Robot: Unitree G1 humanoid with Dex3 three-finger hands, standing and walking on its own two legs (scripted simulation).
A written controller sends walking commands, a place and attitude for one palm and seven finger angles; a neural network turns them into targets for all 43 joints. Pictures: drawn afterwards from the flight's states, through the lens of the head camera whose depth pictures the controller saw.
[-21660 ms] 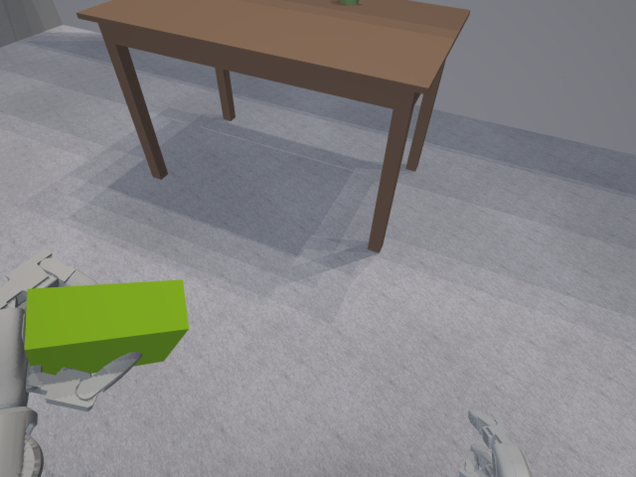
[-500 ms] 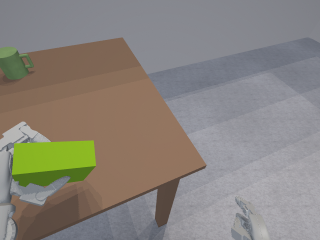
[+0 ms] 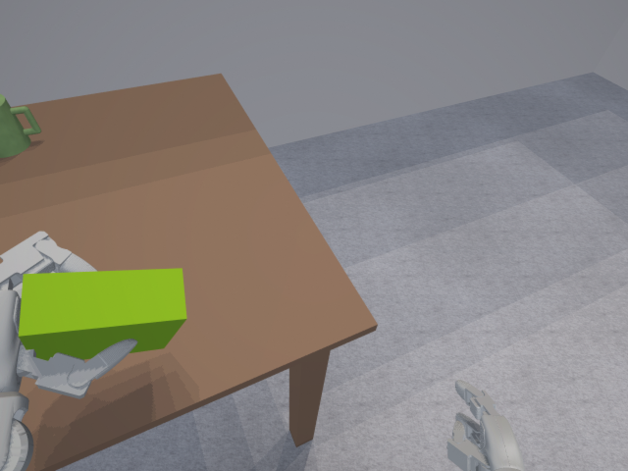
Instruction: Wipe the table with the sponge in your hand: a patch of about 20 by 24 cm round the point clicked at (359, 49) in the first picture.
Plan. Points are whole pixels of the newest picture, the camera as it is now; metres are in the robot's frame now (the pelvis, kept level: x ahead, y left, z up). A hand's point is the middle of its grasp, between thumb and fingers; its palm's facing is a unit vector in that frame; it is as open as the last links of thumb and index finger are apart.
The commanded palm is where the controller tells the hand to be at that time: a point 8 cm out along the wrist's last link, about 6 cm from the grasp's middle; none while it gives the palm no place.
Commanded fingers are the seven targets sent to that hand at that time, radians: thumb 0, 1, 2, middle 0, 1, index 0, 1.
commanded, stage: shuffle to correct the standing spot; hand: left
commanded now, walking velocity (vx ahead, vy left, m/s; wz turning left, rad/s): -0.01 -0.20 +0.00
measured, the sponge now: (129, 316) +0.23 +0.20 +0.14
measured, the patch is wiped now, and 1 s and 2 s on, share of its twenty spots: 0.00 0.00 0.00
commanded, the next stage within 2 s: none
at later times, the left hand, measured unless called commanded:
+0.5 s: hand (136, 320) +0.22 +0.19 +0.15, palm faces +0.32 -0.87 -0.37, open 9.3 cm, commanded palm +0.16 +0.23 +0.17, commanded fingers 0.00 0.10 1.30 -1.20 -1.60 -1.20 -1.60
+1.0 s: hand (136, 325) +0.21 +0.19 +0.15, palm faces +0.32 -0.87 -0.38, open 9.3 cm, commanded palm +0.16 +0.23 +0.17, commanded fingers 0.00 0.10 1.30 -1.20 -1.60 -1.20 -1.60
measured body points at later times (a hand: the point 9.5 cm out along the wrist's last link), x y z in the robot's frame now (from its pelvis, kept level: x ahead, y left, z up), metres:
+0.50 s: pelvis +0.00 -0.05 +0.00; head +0.02 -0.04 +0.44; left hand +0.20 +0.23 +0.17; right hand +0.18 -0.29 -0.08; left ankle +0.01 +0.10 -0.74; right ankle +0.02 -0.09 -0.74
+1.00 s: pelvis +0.00 -0.05 +0.00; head +0.02 -0.05 +0.44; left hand +0.19 +0.23 +0.17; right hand +0.18 -0.28 -0.08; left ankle +0.01 +0.10 -0.74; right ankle +0.02 -0.09 -0.74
